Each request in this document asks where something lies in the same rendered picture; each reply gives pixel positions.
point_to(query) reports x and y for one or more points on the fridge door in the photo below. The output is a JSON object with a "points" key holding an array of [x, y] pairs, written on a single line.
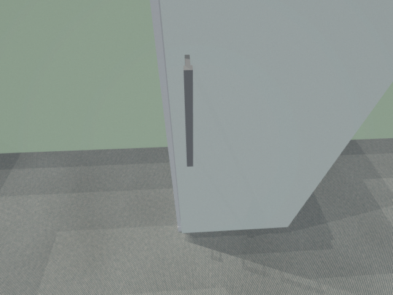
{"points": [[280, 87]]}

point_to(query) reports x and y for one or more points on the handle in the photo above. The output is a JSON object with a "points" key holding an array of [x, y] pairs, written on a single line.
{"points": [[188, 93]]}

